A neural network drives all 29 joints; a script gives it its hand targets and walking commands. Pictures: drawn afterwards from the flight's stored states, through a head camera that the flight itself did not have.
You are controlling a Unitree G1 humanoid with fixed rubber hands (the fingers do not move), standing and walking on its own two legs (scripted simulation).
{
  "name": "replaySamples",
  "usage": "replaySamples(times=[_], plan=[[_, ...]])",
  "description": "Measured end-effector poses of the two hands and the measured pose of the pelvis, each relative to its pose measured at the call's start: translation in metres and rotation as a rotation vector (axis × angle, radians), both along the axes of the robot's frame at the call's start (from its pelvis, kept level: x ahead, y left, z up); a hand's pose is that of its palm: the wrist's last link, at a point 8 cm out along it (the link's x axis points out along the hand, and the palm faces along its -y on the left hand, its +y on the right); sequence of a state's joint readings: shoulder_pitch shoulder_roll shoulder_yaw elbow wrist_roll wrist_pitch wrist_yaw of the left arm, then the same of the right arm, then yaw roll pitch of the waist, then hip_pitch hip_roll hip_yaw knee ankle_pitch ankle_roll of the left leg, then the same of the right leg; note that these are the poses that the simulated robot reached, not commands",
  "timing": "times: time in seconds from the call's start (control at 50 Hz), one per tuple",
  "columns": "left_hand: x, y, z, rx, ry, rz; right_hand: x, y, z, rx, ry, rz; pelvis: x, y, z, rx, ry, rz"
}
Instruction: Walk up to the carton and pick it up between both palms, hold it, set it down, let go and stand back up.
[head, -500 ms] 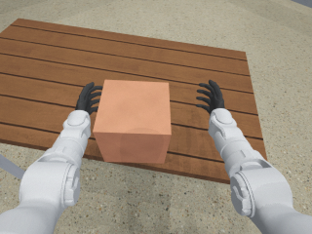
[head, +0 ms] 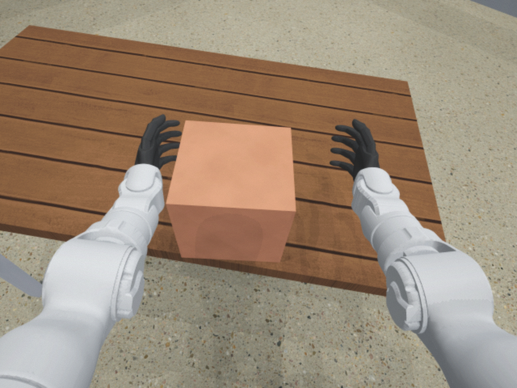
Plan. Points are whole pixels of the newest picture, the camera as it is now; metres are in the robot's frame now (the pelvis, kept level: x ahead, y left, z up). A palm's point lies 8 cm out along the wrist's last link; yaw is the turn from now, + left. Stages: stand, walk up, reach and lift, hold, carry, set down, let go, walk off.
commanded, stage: reach and lift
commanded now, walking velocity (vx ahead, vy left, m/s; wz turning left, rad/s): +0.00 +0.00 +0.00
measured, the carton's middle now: (234, 194) +0.43 +0.08 +0.01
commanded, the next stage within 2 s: none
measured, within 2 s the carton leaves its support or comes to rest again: neither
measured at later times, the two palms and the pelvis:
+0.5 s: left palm (167, 170) +0.42 +0.19 +0.07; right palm (336, 187) +0.43 -0.08 +0.07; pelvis +0.02 +0.00 +0.02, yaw +1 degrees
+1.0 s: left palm (176, 178) +0.41 +0.17 +0.07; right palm (347, 191) +0.42 -0.10 +0.07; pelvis +0.01 +0.00 +0.02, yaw +0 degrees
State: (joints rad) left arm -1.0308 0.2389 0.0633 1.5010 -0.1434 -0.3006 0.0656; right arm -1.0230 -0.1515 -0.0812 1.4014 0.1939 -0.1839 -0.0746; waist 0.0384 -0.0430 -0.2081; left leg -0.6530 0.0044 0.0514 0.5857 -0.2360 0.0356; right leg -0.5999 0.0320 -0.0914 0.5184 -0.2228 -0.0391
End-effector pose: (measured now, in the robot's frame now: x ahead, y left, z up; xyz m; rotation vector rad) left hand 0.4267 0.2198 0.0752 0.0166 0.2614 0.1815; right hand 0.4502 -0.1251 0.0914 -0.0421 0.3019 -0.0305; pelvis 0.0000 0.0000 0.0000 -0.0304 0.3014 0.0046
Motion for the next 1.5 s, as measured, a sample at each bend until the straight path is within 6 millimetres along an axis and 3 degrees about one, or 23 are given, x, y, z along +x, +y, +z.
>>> replaySamples(times=[0.14,0.26,0.52,0.68,1.5], plan=[[-0.005,0.000,-0.002,0.004,-0.022,0.019,-0.001,0.029,-0.021,0.045,0.011,0.080,-0.002,-0.001,-0.002,0.000,0.045,0.012],[0.003,-0.009,0.000,0.002,-0.050,0.000,-0.003,0.057,-0.024,0.034,-0.023,0.086,-0.002,-0.004,0.000,0.001,0.034,0.028],[-0.009,-0.032,-0.002,0.003,-0.041,-0.024,-0.026,0.038,-0.024,-0.015,-0.050,-0.019,0.016,0.004,0.017,0.003,-0.130,0.021],[-0.014,-0.045,-0.003,-0.020,-0.025,-0.021,-0.033,0.026,-0.022,-0.033,-0.046,-0.047,0.015,0.003,0.019,0.005,-0.178,-0.004],[-0.019,-0.048,-0.006,-0.022,0.008,-0.010,-0.036,0.024,-0.022,-0.040,-0.055,-0.035,0.016,-0.005,0.021,0.013,-0.191,-0.003]])
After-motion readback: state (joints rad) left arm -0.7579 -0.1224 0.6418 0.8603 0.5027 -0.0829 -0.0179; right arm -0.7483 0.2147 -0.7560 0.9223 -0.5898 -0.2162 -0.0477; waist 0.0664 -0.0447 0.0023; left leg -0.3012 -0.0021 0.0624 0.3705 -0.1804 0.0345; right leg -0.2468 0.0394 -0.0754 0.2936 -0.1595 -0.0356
